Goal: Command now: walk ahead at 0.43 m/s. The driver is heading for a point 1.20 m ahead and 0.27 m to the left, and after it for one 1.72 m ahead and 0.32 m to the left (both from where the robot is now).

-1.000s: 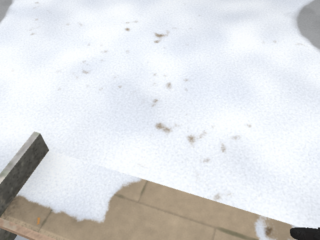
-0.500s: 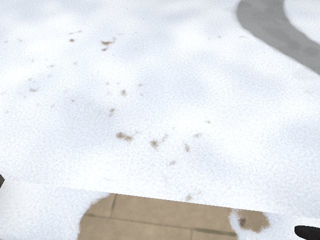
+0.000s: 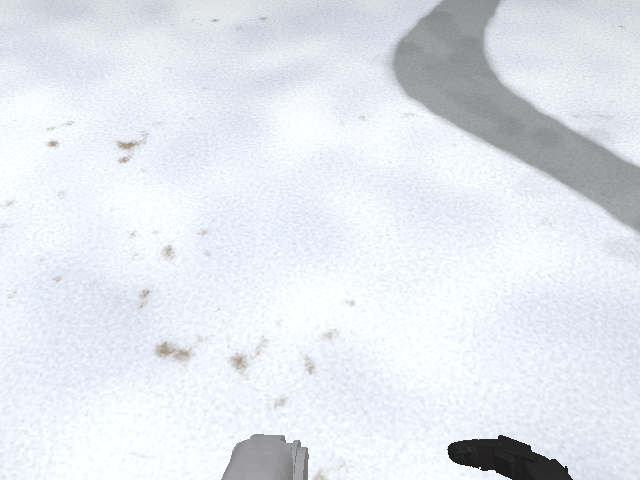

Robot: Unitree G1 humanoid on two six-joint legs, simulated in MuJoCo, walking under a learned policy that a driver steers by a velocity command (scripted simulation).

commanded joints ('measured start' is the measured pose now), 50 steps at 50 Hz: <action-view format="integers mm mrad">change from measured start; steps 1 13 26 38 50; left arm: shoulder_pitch -243 -437 -934 -494 -408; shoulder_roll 233 149 147 125 301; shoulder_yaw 30 56 56 94 149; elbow -146 -281 -451 -347 -169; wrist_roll -57 -15 -44 -87 -153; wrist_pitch -37 -2 5 -30 -36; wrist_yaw -15 24 3 96 108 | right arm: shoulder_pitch -285 185 587 388 60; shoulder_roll -29 -51 -169 -129 -139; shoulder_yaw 4 -43 -100 -135 -149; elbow -151 240 271 204 -56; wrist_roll -4 7 38 -14 78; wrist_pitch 44 -60 -109 -76 -8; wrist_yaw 62 13 36 4 -25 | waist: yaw -135 -19 -206 -88 -130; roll -112 -28 133 -35 30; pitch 187 0 151 41 218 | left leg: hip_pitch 564 879 1127 618 747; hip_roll -8 85 23 25 58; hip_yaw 105 -752 -404 -229 -142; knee -170 -1386 -1541 -554 -1151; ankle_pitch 44 -45 544 107 377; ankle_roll -62 90 54 -144 -136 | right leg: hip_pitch -620 -965 -607 46 -96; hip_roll -245 13 -50 -375 -278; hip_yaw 35 105 -213 68 -184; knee -435 1608 331 -191 -310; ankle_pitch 386 427 483 449 436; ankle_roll -207 -80 115 -203 -150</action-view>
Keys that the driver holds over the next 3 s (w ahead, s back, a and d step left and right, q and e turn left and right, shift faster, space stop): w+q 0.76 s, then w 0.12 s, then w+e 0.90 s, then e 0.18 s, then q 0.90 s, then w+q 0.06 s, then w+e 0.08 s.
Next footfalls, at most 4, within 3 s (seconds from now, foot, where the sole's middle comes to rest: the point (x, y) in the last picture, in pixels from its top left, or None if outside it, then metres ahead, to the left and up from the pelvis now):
0.10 left None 0.23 0.11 -0.60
0.64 right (384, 426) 0.59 -0.01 -0.60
1.14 left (211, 349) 0.73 0.36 -0.60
1.68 right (317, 240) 1.07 0.18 -0.60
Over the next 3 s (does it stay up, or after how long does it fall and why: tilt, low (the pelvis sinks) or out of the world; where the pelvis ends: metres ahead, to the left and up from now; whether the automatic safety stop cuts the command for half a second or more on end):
stays up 1.16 0.28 0.16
